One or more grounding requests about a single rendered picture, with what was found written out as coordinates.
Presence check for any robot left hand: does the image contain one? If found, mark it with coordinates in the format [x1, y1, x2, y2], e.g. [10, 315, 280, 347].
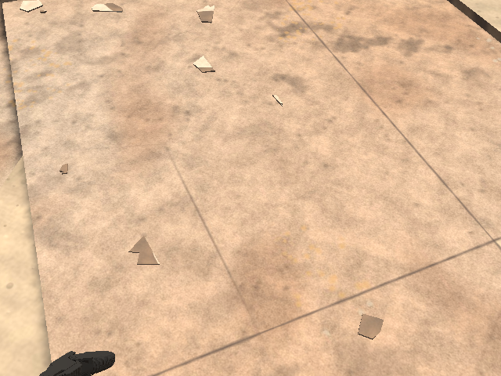
[39, 351, 115, 376]

